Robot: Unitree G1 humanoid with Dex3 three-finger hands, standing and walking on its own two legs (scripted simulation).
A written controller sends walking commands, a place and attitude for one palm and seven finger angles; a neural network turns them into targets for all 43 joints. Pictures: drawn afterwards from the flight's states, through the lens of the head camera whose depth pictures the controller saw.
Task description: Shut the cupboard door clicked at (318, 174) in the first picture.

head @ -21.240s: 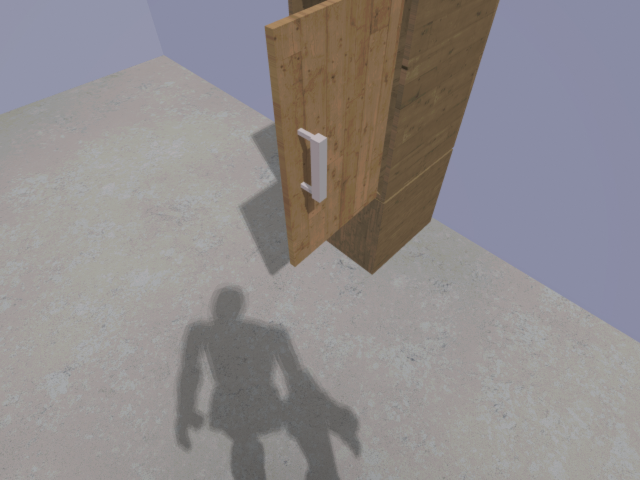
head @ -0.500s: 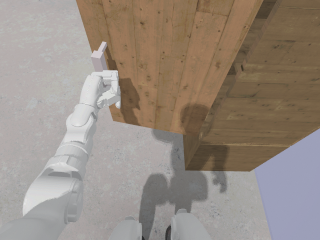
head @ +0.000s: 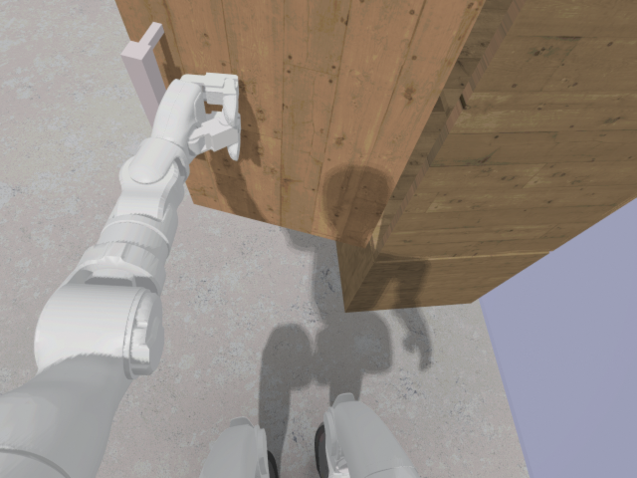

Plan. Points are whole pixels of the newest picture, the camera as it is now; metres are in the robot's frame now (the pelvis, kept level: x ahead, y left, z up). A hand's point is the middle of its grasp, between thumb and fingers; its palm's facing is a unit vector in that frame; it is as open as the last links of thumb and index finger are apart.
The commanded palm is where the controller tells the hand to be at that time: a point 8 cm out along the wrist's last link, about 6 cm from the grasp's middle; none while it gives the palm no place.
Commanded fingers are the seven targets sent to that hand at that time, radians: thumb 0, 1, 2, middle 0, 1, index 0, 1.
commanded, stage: push the door shut along its arc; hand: left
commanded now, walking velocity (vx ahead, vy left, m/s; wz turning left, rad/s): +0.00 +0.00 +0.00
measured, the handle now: (164, 93) +0.58 +0.12 +0.08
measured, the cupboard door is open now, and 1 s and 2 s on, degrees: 71 60 60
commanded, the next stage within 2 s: pull the fist back off the door in 0.50 s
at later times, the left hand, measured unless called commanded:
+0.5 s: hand (240, 114) +0.54 +0.03 +0.08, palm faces -0.44 -0.90 -0.04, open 3.0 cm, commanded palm +0.57 +0.05 +0.08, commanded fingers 0.00 0.90 0.90 -1.30 -1.50 -1.30 -1.50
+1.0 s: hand (272, 109) +0.55 -0.01 +0.07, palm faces +0.02 -1.00 -0.05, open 3.2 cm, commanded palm +0.51 +0.04 +0.08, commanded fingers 0.00 0.90 0.90 -1.30 -1.50 -1.30 -1.50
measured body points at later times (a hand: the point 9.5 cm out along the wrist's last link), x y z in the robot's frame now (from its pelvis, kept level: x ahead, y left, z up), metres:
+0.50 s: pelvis +0.00 -0.02 -0.01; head +0.16 +0.00 +0.41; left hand +0.56 +0.08 +0.08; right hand -0.01 -0.29 -0.12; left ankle +0.01 +0.07 -0.64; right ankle +0.04 -0.10 -0.64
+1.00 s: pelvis +0.00 -0.02 +0.00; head +0.15 -0.03 +0.42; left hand +0.55 +0.04 +0.07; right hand -0.06 -0.25 -0.12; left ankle +0.00 +0.07 -0.64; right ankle +0.04 -0.10 -0.64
